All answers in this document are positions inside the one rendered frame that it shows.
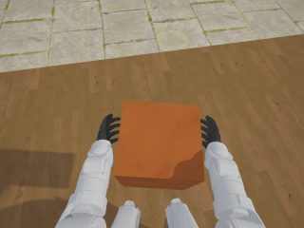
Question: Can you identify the carton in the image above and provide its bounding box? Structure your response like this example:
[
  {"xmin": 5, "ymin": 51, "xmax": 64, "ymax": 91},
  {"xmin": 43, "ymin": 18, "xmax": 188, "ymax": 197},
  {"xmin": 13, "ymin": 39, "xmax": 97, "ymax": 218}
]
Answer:
[{"xmin": 113, "ymin": 100, "xmax": 205, "ymax": 190}]

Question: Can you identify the robot thigh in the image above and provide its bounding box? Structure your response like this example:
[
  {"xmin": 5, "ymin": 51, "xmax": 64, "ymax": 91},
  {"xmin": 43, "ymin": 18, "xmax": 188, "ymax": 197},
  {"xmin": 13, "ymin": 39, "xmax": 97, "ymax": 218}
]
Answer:
[
  {"xmin": 165, "ymin": 202, "xmax": 199, "ymax": 228},
  {"xmin": 111, "ymin": 204, "xmax": 141, "ymax": 228}
]

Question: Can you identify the left robot hand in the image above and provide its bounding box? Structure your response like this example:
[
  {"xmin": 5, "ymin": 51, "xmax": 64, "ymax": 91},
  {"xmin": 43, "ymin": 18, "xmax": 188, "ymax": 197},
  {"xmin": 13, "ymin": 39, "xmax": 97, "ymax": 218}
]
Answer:
[{"xmin": 97, "ymin": 113, "xmax": 121, "ymax": 144}]

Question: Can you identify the left robot thigh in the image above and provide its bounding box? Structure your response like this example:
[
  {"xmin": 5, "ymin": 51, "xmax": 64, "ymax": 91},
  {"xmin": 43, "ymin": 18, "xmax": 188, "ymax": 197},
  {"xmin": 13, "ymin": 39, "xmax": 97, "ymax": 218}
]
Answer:
[{"xmin": 111, "ymin": 204, "xmax": 141, "ymax": 228}]

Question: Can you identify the right robot thigh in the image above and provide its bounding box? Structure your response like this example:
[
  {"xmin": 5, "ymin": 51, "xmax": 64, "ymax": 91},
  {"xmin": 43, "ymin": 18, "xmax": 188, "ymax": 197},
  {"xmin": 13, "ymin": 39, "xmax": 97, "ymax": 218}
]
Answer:
[{"xmin": 165, "ymin": 202, "xmax": 199, "ymax": 228}]

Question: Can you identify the robot right forearm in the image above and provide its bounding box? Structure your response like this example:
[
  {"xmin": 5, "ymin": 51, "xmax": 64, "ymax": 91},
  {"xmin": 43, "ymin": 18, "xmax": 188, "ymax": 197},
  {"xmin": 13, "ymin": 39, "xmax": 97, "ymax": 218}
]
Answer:
[{"xmin": 204, "ymin": 142, "xmax": 266, "ymax": 228}]

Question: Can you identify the robot left forearm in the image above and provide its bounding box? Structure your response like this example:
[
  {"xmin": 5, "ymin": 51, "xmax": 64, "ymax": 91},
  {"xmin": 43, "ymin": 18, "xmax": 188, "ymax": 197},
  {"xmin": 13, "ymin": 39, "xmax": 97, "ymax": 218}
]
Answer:
[{"xmin": 55, "ymin": 140, "xmax": 114, "ymax": 227}]

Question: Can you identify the right robot hand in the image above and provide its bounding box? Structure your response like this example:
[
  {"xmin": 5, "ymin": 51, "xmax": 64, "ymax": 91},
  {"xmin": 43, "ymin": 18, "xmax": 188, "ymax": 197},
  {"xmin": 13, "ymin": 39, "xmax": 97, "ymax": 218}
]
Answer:
[{"xmin": 200, "ymin": 115, "xmax": 221, "ymax": 149}]

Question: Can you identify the left robot upper arm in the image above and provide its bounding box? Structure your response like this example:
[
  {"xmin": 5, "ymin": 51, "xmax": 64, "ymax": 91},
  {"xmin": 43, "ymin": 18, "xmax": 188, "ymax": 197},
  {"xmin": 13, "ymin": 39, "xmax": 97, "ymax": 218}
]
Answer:
[{"xmin": 55, "ymin": 214, "xmax": 107, "ymax": 228}]

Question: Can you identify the right robot upper arm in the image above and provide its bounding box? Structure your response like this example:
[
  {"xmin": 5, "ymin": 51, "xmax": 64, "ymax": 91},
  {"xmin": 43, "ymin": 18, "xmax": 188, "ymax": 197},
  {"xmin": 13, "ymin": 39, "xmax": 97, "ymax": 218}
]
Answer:
[{"xmin": 215, "ymin": 217, "xmax": 265, "ymax": 228}]

